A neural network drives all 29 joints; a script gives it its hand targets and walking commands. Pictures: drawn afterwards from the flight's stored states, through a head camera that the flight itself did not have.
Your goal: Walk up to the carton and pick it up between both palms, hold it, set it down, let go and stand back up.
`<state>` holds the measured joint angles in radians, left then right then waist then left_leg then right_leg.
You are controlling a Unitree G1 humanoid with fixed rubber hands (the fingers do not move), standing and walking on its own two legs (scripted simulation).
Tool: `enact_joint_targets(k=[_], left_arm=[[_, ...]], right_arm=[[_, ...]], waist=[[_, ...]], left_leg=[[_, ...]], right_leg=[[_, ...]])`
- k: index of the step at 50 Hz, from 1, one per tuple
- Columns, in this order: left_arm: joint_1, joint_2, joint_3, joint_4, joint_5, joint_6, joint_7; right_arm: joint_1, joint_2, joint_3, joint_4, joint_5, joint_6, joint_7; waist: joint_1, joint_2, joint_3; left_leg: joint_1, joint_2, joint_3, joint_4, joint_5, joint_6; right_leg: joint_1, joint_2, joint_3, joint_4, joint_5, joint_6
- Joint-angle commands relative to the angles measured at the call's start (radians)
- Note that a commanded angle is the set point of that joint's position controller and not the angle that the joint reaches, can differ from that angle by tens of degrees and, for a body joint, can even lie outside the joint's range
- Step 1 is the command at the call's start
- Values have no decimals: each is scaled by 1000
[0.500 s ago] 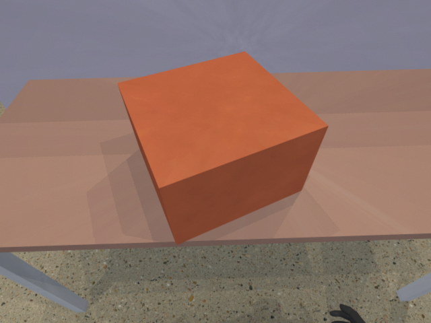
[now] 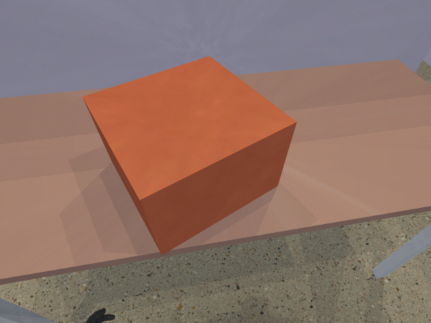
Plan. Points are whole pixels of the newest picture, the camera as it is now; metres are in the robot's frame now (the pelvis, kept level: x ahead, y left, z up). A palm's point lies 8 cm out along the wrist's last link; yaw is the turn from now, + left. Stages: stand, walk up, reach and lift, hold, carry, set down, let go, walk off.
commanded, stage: walk up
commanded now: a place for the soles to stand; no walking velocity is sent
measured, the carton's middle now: (188, 145) +0.46 +0.06 +0.07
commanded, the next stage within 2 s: reach and lift in 0.64 s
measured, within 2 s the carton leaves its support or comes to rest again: neither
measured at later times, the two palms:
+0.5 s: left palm out of the picture +0.08 +0.26 -0.10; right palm out of the picture +0.04 -0.27 -0.12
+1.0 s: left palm (97, 310) +0.18 +0.22 -0.07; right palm (369, 316) +0.16 -0.28 -0.08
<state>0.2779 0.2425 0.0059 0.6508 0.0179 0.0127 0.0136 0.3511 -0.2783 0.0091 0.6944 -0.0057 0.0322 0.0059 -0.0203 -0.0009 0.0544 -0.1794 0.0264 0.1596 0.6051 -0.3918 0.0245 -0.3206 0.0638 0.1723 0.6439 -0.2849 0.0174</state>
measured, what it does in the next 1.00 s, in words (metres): stands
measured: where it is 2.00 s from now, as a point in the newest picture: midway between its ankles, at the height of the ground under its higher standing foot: outside the picture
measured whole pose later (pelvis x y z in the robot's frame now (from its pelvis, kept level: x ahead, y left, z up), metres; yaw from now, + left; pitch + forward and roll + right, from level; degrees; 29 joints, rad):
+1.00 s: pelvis -0.01 -0.01 +0.00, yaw +4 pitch -3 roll -1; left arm 0.07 0.20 0.02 0.41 0.07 0.42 0.04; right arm 0.10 -0.29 -0.09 0.81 0.00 -0.10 0.10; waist -0.03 0.01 0.08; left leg -0.21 0.06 0.08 0.65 -0.39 -0.01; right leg -0.29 0.02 -0.02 0.61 -0.27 -0.01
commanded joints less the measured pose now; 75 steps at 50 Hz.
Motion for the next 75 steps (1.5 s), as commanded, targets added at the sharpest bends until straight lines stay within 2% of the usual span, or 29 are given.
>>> enact_joint_targets(k=[1, 6, 10, 12, 17, 19, 23, 25, 31, 32, 33, 34, 35, 36, 38, 39, 41, 43, 45, 47, 51, 53, 57, 62, 63, 65, 68, 72, 75], left_arm=[[28, 153, 47, -87, 1, -30, 17], [18, 179, 58, -90, -2, -30, 19], [12, 163, 54, -88, -4, -26, 16], [11, 170, 57, -86, -3, -25, 15], [44, 163, 56, -88, -1, -30, 14], [50, 159, 59, -87, 1, -31, 14], [61, 173, 65, -90, 1, -32, 15], [50, 185, 68, -91, 1, -33, 17], [62, 185, 64, -90, 5, -30, 19], [57, 178, 61, -91, 5, -32, 19], [-511, 183, 21, -53, -28, 173, 32], [-414, 131, -15, -63, -9, 253, 53], [-409, 137, -7, -86, -3, 299, 41], [-376, 150, 11, -132, 2, 344, 25], [-320, 138, 30, -283, 16, 407, 13], [-274, 124, 37, -312, 18, 423, 8], [-207, 111, 40, -353, 35, 430, 8], [-200, 110, 52, -383, 48, 418, 19], [-197, 127, 77, -347, 53, 402, 23], [-232, 121, 86, -354, 77, 387, 41], [-305, 133, 104, -344, 47, 375, 33], [-296, 124, 98, -359, 43, 366, 41], [-330, 159, 145, -418, 15, 336, 36], [-259, 144, 155, -449, -19, 289, 42], [-231, 139, 148, -458, -36, 274, 41], [-250, 145, 160, -470, -35, 258, 42], [-181, 97, 129, -514, -44, 238, 59], [-127, 91, 138, -533, -41, 221, 72], [-106, 61, 114, -600, -37, 214, 88]], right_arm=[[1, -168, -50, -86, -4, -17, -7], [8, -157, -51, -91, -11, -6, -5], [5, -169, -59, -86, -13, -9, -5], [22, -167, -55, -73, -12, -11, -5], [-13, -182, -54, -67, -9, -14, -6], [-17, -179, -55, -69, -10, -11, -7], [-8, -172, -54, -70, -10, -4, -3], [9, -172, -52, -67, -11, -5, -4], [25, -177, -54, -64, -12, -6, -6], [30, -179, -52, -64, -12, -10, -7], [-567, -129, -196, 11, -113, -160, 48], [-397, -195, -221, 74, -117, -174, 79], [-364, -188, -227, 55, -121, -174, 81], [-324, -182, -226, 47, -110, -169, 70], [-256, -195, -240, 15, -60, -169, 56], [-217, -203, -252, 29, -47, -172, 55], [-186, -227, -232, 57, -13, -173, 64], [-187, -226, -197, 51, 10, -163, 76], [-198, -208, -159, 47, 6, -160, 77], [-237, -207, -142, 71, 20, -151, 90], [-274, -147, -117, -7, 3, -119, 83], [-269, -136, -97, -24, 31, -112, 88], [-279, -128, -85, -139, 51, -93, 86], [-256, -151, -101, -227, 55, -106, 91], [-235, -148, -96, -253, 53, -113, 90], [-247, -162, -110, -249, 62, -109, 92], [-196, -183, -116, -257, 84, -120, 113], [-185, -241, -129, -264, 104, -123, 137], [-165, -265, -133, -269, 129, -130, 161]], waist=[[11, 53, -31], [4, -58, -47], [8, -40, -15], [-2, -70, -16], [10, 24, -8], [8, 27, -14], [7, 14, 7], [-2, -47, -21], [-5, -46, -28], [-6, -49, -41], [65, 63, 33], [10, 114, 123], [-9, 21, 35], [-4, -28, -48], [8, -18, -217], [-14, -43, -274], [-16, 3, -311], [-27, 46, -276], [-23, 2, -198], [-9, 60, -139], [-18, -11, -45], [-5, 32, -58], [4, -11, -116], [4, -53, -177], [-6, -89, -181], [12, -64, -175], [7, -31, -170], [18, -68, -158], [16, -42, -144]], left_leg=[[-30, 133, -109, -151, 220, 58], [6, 96, -108, -81, 130, 32], [17, 108, -123, -118, 95, 42], [9, 119, -131, -137, 65, 49], [-30, 142, -126, -169, 49, 61], [-48, 155, -122, -184, 19, 70], [-52, 130, -101, -146, 17, 56], [-13, 124, -111, -121, 58, 55], [37, 104, -112, -99, 93, 43], [45, 113, -115, -93, 164, 42], [-346, 64, -96, -43, -34, -56], [-456, 96, -133, -102, -237, -43], [-392, 88, -98, -31, -139, -46], [-257, 82, -97, 22, -42, -52], [-81, 82, -102, 59, 137, -63], [-19, 87, -114, 76, 273, -80], [101, 81, -137, 66, 493, -117], [73, 53, -130, 1, 432, -109], [41, 23, -111, -21, 409, -85], [51, 17, -111, -76, 370, -84], [-65, -5, -82, -148, 150, -40], [-52, -8, -80, -168, 185, -41], [-82, -25, -75, -186, 159, -31], [-57, -32, -79, -220, 196, -25], [-57, -30, -82, -221, 202, -21], [-71, -32, -81, -236, 202, -25], [-23, -20, -89, -258, 252, -35], [13, -24, -91, -275, 300, -39], [23, -22, -101, -288, 297, -47]], right_leg=[[24, -68, 28, -27, 274, -47], [-29, -106, 138, -97, 220, -84], [-89, -84, 124, -111, 123, -71], [-89, -74, 117, -114, 67, -63], [-54, -56, 82, -73, 93, -52], [-39, -44, 56, -46, 78, -47], [-60, -67, 104, -85, 76, -62], [-82, -70, 124, -94, 79, -68], [-105, -74, 159, -110, 96, -74], [-86, -77, 147, -96, 177, -75], [-165, -64, -201, 54, -140, -98], [-59, -42, -228, 102, -102, -94], [-59, -69, -226, 115, -25, -92], [-84, -81, -214, 83, 60, -93], [-43, -54, -239, 63, 210, -89], [-37, -39, -259, 64, 279, -85], [-23, -15, -281, 36, 350, -81], [50, -14, -266, -18, 326, -84], [85, -33, -231, -59, 401, -68], [104, -30, -226, -102, 356, -69], [135, -67, -161, -189, 202, -61], [180, -68, -155, -200, 238, -62], [251, -94, -110, -233, 251, -32], [280, -81, -124, -254, 284, -18], [291, -83, -124, -259, 302, -11], [303, -79, -130, -262, 285, -17], [270, -61, -150, -288, 253, -38], [266, -45, -167, -307, 293, -35], [245, -41, -172, -325, 269, -45]])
